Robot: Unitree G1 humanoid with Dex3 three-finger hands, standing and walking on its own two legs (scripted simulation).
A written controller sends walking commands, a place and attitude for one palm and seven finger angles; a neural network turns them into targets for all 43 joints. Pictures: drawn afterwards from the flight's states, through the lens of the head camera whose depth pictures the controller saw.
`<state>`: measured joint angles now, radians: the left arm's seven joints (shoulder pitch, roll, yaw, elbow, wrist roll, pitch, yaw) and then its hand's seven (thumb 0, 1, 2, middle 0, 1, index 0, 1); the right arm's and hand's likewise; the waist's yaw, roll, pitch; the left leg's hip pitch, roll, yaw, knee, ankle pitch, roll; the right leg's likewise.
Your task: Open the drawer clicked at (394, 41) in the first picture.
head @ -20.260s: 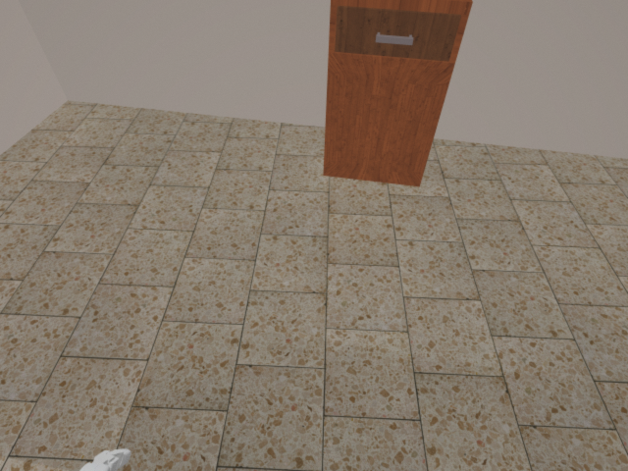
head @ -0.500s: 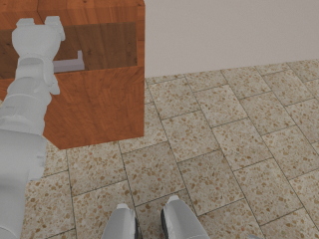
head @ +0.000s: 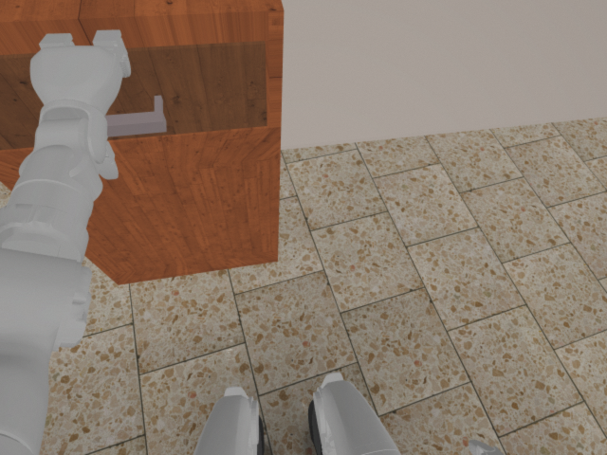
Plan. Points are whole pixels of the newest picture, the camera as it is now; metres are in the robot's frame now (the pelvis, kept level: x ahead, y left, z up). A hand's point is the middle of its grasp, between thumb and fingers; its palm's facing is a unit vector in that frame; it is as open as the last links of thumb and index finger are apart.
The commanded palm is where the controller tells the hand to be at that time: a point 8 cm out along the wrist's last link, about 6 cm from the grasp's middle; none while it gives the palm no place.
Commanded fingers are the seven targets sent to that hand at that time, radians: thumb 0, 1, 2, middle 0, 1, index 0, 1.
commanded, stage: lift the fingers back up to retry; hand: left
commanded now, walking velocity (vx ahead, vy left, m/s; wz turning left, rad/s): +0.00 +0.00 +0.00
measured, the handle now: (115, 115) +0.60 +0.21 +0.04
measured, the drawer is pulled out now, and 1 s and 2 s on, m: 0.00 0.00 0.00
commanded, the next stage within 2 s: re-aim the fingers above the handle in 0.88 s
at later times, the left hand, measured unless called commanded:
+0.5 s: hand (97, 108) +0.55 +0.21 +0.09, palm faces +0.01 +0.02 -1.00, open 13.7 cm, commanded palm +0.56 +0.24 +0.10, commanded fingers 0.00 -0.50 0.30 -0.30 -1.20 -0.30 -1.20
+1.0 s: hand (96, 106) +0.55 +0.21 +0.09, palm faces +0.03 +0.00 -1.00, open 13.5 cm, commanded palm +0.56 +0.24 +0.13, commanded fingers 0.00 -0.50 0.30 -0.30 -1.20 -0.30 -1.20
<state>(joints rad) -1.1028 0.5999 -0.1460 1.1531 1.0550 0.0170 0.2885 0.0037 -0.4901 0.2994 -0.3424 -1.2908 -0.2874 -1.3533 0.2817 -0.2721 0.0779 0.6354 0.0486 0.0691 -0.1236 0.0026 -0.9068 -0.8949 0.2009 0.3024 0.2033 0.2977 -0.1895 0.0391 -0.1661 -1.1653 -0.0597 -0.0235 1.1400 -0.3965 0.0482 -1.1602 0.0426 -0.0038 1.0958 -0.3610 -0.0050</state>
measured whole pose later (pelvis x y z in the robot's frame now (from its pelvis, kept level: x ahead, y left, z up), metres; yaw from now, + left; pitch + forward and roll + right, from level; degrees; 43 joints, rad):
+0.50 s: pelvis +0.00 +0.00 +0.01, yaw -1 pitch +22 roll -2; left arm -1.08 0.61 -0.11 1.21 1.05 -0.02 0.29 0.00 -0.49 0.30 -0.34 -1.27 -0.30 -1.32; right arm 0.34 -0.28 0.08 0.62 0.05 0.08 -0.11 0.00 -0.91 -0.89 0.20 0.30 0.20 0.30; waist -0.20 0.06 -0.14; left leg -1.08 -0.05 -0.02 1.08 -0.39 0.05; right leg -1.08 0.05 0.00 1.02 -0.34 0.00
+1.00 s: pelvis +0.03 +0.00 +0.04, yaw -1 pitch +21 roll -2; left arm -1.00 0.55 -0.07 1.23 1.07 -0.06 0.39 0.00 -0.49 0.30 -0.39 -1.26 -0.36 -1.25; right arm 0.36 -0.28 0.05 0.66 0.03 0.07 -0.08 0.00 -0.91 -0.89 0.20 0.30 0.20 0.30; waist -0.17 0.06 -0.13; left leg -0.95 -0.05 -0.02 0.95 -0.36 0.05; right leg -0.95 0.05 0.01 0.90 -0.32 0.00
